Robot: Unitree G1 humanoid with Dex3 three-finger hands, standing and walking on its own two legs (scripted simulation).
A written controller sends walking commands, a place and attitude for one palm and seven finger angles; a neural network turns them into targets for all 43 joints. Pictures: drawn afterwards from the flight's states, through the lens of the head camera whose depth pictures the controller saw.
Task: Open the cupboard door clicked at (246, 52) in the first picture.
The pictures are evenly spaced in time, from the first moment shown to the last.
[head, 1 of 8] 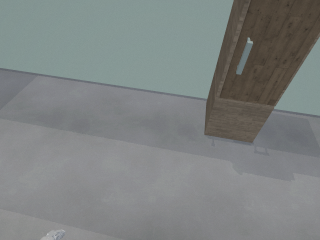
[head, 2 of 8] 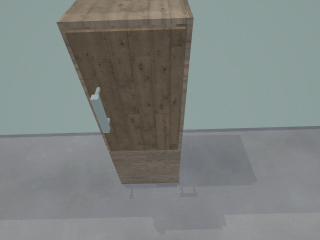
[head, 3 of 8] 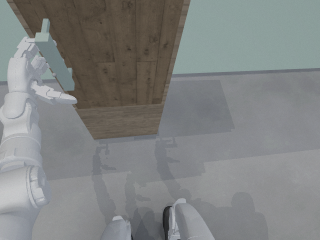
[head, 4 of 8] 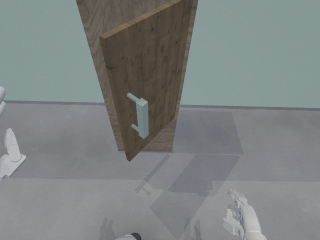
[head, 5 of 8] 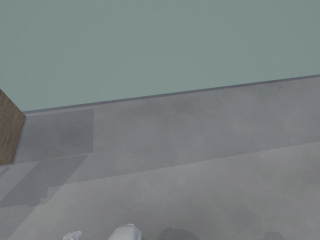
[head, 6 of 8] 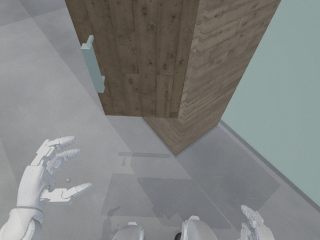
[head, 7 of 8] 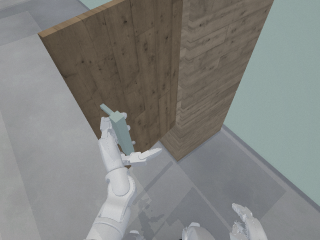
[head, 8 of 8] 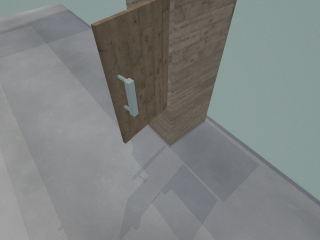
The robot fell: no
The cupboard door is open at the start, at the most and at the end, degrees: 0 101 100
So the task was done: yes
